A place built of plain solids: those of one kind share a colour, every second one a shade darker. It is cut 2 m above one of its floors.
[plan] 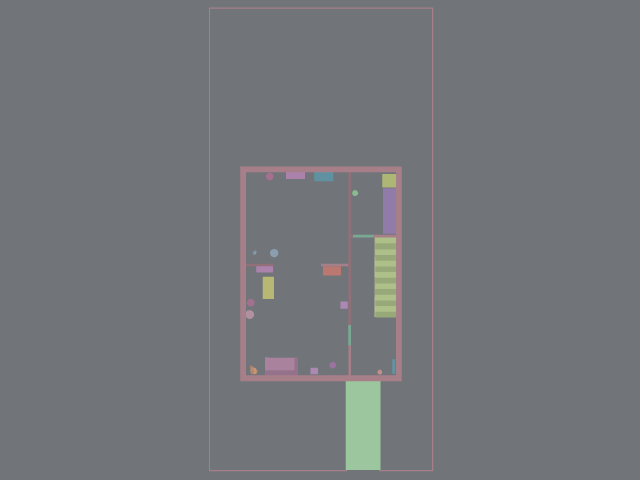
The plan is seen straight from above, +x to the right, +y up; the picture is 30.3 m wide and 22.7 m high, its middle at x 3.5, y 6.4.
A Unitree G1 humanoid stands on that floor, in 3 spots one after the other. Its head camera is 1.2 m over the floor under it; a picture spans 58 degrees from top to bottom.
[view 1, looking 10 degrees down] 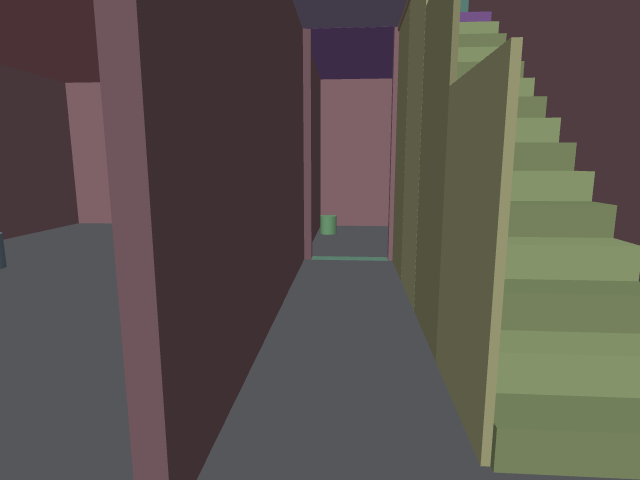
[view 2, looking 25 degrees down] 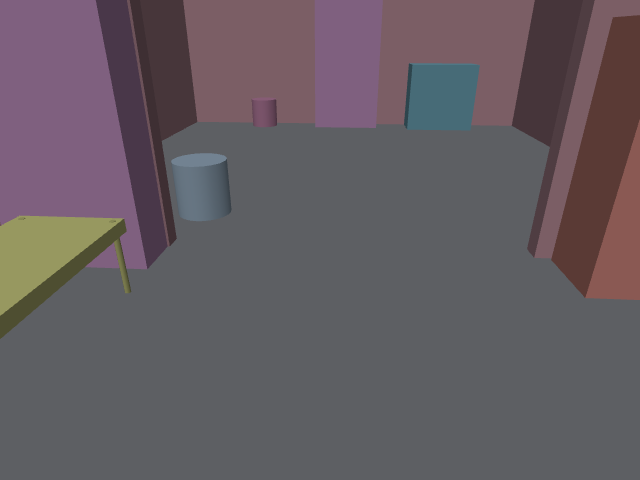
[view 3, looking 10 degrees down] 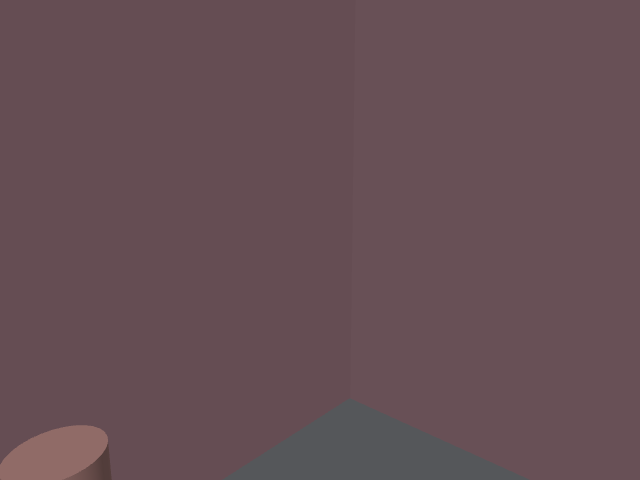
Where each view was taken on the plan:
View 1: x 5.54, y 1.17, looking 94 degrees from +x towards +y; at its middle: ground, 6.91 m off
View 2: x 2.42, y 2.76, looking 94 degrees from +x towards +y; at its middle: ground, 2.84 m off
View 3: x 6.61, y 1.27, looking -138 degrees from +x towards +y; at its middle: wall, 1.93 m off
